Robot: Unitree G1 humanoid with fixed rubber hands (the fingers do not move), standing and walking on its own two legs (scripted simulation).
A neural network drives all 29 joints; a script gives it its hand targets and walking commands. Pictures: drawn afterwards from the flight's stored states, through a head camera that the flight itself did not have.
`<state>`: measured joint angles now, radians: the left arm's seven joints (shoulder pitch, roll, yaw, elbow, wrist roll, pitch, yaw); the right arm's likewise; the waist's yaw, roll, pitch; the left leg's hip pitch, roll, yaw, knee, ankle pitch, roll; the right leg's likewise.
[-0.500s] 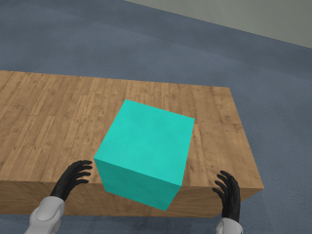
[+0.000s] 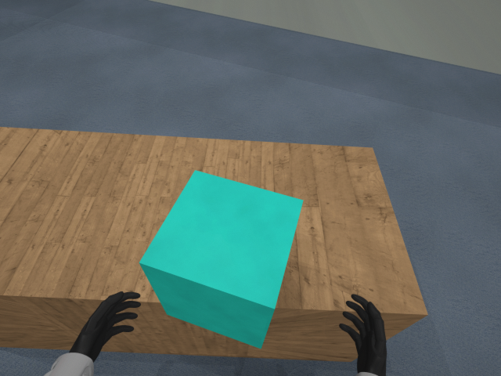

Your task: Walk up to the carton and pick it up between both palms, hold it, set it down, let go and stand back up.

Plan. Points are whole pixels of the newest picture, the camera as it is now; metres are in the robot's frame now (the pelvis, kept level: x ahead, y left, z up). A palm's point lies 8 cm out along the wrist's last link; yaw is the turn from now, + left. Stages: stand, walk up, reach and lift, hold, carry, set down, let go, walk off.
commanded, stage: set down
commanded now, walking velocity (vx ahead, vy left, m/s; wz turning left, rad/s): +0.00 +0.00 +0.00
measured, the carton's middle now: (229, 262) +0.34 +0.03 -0.08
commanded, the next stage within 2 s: let go in 1.14 s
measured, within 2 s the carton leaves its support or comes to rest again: neither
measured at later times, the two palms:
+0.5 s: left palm (96, 336) +0.21 +0.23 -0.05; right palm (366, 349) +0.18 -0.19 -0.05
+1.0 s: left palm (101, 336) +0.21 +0.23 -0.05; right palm (377, 352) +0.18 -0.21 -0.06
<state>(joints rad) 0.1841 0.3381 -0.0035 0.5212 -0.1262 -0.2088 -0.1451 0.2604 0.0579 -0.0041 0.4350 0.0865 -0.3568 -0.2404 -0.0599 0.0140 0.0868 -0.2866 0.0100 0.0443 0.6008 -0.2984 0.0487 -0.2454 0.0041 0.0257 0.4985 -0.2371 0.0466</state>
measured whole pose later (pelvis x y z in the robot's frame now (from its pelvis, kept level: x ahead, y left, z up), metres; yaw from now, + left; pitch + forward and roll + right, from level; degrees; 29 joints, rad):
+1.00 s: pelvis +0.03 -0.02 +0.01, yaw +0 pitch -1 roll -1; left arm 0.21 0.34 0.00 0.52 -0.13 -0.09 -0.13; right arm 0.22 -0.04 0.00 0.62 0.09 -0.35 -0.10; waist -0.06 0.01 0.09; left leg -0.19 0.01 0.04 0.50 -0.29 0.02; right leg -0.18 0.00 0.03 0.46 -0.26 0.02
